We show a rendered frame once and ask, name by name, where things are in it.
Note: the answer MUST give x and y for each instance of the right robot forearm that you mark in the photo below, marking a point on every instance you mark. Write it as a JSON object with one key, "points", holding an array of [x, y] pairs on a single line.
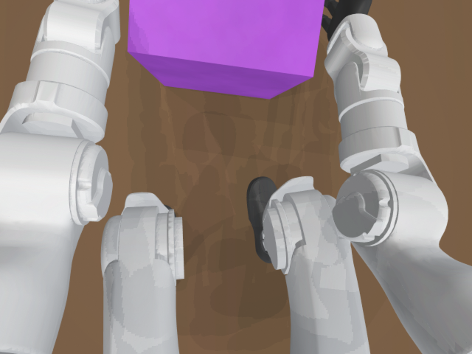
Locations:
{"points": [[370, 105]]}

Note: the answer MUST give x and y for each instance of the left robot upper arm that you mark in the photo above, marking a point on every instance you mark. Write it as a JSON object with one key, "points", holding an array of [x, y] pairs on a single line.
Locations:
{"points": [[50, 188]]}

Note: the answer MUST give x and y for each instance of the right robot foot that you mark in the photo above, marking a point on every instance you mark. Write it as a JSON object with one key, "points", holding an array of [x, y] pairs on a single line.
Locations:
{"points": [[259, 192]]}

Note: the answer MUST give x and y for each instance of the left robot forearm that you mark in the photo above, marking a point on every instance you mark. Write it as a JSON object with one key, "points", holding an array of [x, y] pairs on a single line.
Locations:
{"points": [[69, 74]]}

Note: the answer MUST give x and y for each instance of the right robot shin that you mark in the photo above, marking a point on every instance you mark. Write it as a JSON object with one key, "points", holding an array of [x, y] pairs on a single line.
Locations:
{"points": [[294, 185]]}

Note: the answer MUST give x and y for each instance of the right robot hand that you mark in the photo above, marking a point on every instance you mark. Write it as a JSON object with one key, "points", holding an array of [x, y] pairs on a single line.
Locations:
{"points": [[339, 10]]}

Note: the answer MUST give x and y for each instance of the carton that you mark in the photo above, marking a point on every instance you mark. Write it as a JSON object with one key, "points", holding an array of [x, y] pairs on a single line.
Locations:
{"points": [[253, 48]]}

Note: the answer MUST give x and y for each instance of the right robot upper arm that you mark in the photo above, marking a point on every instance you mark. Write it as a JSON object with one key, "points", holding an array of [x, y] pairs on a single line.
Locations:
{"points": [[395, 222]]}

